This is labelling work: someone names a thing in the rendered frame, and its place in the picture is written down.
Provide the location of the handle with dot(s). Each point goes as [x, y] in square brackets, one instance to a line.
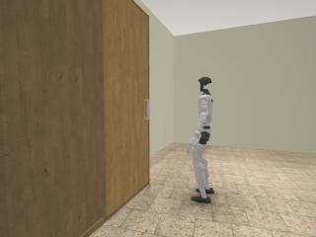
[28, 115]
[148, 109]

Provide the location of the wardrobe door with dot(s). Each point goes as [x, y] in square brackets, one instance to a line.
[55, 50]
[125, 58]

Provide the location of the robot left foot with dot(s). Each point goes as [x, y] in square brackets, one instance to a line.
[201, 199]

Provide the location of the robot foot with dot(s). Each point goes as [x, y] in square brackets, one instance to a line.
[201, 199]
[210, 191]

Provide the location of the left robot hand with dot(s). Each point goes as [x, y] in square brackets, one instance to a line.
[194, 144]

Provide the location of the left robot upper arm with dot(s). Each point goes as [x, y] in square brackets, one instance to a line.
[203, 104]

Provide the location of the robot right foot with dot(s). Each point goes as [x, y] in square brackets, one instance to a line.
[210, 191]

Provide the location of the left robot forearm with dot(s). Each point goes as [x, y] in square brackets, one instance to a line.
[201, 123]

